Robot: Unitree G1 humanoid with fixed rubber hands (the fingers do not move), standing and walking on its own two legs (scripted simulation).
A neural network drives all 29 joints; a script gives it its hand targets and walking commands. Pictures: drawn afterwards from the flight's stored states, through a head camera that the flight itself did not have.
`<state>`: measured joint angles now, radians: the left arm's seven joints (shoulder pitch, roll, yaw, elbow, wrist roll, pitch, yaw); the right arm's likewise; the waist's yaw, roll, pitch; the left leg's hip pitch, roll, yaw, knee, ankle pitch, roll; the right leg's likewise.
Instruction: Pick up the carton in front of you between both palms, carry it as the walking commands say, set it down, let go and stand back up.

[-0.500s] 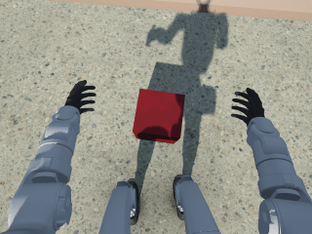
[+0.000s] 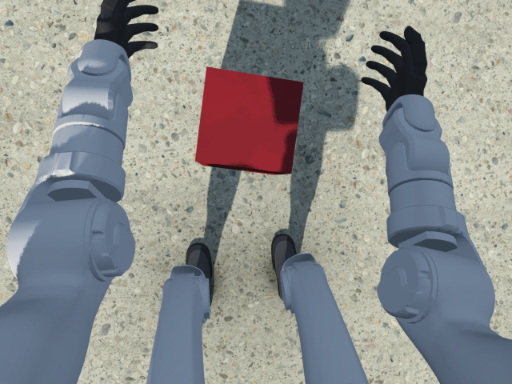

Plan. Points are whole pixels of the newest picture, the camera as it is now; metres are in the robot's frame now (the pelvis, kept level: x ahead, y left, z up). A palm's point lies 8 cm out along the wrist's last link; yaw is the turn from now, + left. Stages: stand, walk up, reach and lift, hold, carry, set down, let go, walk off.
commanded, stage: reach and lift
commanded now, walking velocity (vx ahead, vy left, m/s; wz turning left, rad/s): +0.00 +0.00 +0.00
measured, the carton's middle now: (246, 130) +0.50 -0.04 -0.52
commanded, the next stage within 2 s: none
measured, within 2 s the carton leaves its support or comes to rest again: leaves its support in 1.52 s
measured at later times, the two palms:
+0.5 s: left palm (162, 110) +0.53 +0.14 -0.37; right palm (343, 135) +0.46 -0.24 -0.37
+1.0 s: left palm (172, 115) +0.54 +0.13 -0.45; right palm (323, 132) +0.48 -0.22 -0.44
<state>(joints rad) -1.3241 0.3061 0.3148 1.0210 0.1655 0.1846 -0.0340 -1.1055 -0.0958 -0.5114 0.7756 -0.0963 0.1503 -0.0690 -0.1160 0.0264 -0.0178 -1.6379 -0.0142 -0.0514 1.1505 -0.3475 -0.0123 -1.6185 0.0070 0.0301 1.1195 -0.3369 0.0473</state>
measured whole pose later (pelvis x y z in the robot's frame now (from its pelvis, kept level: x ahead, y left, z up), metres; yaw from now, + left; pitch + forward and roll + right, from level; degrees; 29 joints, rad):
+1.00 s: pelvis -0.04 +0.00 -0.27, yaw -2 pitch +39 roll -3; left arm -1.57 0.44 -0.04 1.17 -0.19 0.09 0.07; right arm -1.44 -0.28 -0.23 1.10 0.21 0.04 -0.13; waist -0.09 -0.01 0.37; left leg -2.28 -0.04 -0.07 2.22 -0.61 -0.03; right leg -2.27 0.03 0.03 2.17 -0.58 0.08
